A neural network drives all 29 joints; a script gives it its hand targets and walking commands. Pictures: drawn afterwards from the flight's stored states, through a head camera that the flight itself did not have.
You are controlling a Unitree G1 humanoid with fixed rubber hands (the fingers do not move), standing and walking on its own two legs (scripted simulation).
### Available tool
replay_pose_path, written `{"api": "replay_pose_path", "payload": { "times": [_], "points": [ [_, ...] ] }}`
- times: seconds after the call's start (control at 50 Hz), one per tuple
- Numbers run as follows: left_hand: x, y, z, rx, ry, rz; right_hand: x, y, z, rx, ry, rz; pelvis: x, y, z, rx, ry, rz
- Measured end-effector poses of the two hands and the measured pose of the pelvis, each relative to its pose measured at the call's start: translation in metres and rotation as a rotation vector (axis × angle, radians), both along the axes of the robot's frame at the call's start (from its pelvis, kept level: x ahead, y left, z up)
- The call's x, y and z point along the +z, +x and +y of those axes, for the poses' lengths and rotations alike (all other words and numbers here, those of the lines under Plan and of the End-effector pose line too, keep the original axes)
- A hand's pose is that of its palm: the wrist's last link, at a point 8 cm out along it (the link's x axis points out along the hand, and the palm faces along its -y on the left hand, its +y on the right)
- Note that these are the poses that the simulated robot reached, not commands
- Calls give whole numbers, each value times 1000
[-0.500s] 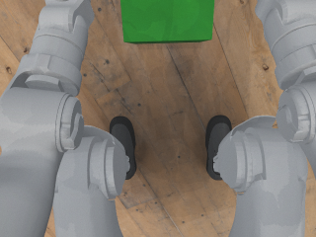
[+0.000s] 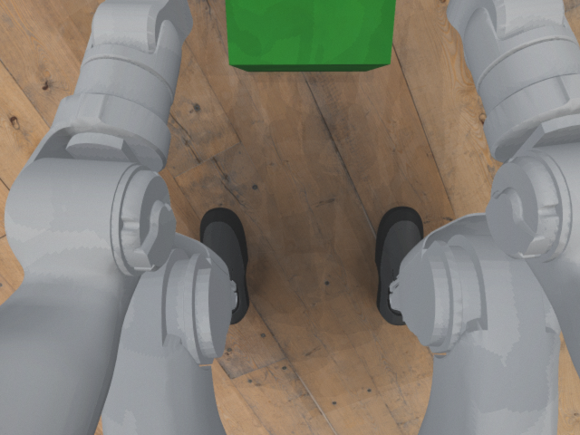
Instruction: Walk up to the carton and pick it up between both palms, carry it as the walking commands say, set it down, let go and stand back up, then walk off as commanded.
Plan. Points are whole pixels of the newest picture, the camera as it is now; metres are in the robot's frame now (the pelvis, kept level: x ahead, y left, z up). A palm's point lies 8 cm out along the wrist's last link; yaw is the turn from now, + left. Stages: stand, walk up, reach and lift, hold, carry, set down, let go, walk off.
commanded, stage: reach and lift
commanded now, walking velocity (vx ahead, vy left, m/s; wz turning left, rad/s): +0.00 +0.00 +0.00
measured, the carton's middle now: out of the picture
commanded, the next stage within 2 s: none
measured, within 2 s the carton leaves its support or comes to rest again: leaves its support in 0.32 s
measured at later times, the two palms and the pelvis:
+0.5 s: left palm out of the picture +0.57 +0.12 -0.19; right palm out of the picture +0.56 -0.16 -0.20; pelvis +0.02 +0.00 -0.01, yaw +0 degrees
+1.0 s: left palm out of the picture +0.58 +0.12 -0.15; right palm out of the picture +0.55 -0.15 -0.19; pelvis +0.01 +0.00 +0.00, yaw -1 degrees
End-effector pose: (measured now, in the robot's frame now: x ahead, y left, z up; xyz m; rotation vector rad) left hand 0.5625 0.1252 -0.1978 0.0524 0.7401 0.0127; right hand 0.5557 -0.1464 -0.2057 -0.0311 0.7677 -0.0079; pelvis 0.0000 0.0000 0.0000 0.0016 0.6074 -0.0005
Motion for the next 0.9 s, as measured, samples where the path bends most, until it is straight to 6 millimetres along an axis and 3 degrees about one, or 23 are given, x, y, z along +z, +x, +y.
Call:
{"api": "replay_pose_path", "payload": {
  "times": [0.32, 0.62, 0.9],
  "points": [
    [5, 9, -8, -14, -48, 33, 3, 5, -8, 17, 8, 39, -11, 11, -1, 0, 4, 18],
    [11, 13, -11, -18, -72, 24, 2, 3, -12, 2, 18, 48, -6, 17, -1, -9, 2, 69],
    [30, 16, -12, 6, -62, -14, 4, -2, -6, -5, 5, 67, -6, 14, -1, -17, 4, 57]
  ]
}}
